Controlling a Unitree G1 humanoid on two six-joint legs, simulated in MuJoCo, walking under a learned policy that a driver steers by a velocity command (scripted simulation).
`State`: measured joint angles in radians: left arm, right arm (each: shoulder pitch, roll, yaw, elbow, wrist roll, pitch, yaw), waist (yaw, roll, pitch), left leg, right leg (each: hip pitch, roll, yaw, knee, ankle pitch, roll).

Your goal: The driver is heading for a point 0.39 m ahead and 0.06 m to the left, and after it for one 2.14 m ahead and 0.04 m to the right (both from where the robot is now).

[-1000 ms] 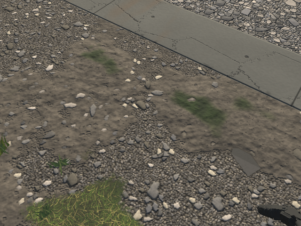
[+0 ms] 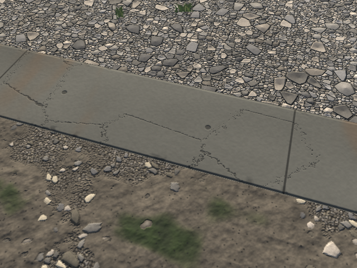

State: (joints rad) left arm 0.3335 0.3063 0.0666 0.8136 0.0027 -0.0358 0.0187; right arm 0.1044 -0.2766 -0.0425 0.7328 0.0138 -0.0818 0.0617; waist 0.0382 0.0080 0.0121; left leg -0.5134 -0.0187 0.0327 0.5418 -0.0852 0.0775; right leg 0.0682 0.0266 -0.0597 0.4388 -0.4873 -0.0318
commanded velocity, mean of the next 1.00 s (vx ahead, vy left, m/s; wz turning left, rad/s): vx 0.25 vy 0.00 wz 0.04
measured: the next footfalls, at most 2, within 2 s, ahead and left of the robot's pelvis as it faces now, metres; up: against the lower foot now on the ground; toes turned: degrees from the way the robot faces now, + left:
right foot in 0.44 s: +0.47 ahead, -0.06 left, +0.00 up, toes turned +17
left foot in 0.86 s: +0.40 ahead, +0.15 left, +0.00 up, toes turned -1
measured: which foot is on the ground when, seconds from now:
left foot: down 0.00-0.46, up 0.48-0.84, down 0.86-1.00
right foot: down 0.00-0.00, up 0.02-0.42, down 0.44-0.86, up 0.88-1.00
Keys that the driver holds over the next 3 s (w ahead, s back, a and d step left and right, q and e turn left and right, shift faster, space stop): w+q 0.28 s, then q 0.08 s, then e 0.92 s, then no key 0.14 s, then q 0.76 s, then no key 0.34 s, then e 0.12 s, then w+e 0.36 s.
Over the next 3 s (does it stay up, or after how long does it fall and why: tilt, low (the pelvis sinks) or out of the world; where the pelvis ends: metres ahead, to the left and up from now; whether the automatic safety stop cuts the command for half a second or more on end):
stays up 0.41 -0.05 0.01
